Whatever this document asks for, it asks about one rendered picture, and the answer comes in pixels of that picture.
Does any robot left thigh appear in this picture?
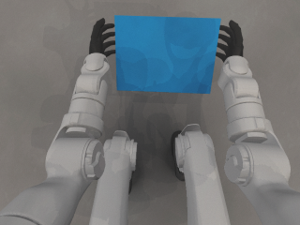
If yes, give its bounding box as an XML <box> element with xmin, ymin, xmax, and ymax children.
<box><xmin>89</xmin><ymin>136</ymin><xmax>137</xmax><ymax>225</ymax></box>

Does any robot thigh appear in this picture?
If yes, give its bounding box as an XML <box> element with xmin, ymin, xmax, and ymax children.
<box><xmin>89</xmin><ymin>136</ymin><xmax>137</xmax><ymax>225</ymax></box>
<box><xmin>175</xmin><ymin>130</ymin><xmax>231</xmax><ymax>225</ymax></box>

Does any robot right thigh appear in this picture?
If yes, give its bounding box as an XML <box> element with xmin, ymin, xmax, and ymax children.
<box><xmin>175</xmin><ymin>130</ymin><xmax>231</xmax><ymax>225</ymax></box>

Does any left robot forearm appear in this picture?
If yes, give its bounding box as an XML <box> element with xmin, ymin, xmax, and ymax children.
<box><xmin>45</xmin><ymin>52</ymin><xmax>113</xmax><ymax>172</ymax></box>

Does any robot left upper arm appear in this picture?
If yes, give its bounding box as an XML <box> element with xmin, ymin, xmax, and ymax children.
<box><xmin>0</xmin><ymin>138</ymin><xmax>106</xmax><ymax>225</ymax></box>

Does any robot right upper arm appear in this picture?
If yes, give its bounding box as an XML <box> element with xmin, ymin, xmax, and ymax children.
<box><xmin>224</xmin><ymin>142</ymin><xmax>300</xmax><ymax>225</ymax></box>

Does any robot left hand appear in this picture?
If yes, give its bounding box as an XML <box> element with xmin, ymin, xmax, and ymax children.
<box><xmin>89</xmin><ymin>18</ymin><xmax>116</xmax><ymax>57</ymax></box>

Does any right robot forearm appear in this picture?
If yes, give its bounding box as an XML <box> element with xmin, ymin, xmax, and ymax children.
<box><xmin>217</xmin><ymin>55</ymin><xmax>291</xmax><ymax>176</ymax></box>

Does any robot right hand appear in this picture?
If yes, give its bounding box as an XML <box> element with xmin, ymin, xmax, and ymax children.
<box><xmin>216</xmin><ymin>20</ymin><xmax>244</xmax><ymax>63</ymax></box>

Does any carton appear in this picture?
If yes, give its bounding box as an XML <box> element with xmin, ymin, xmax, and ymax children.
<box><xmin>114</xmin><ymin>15</ymin><xmax>221</xmax><ymax>94</ymax></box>

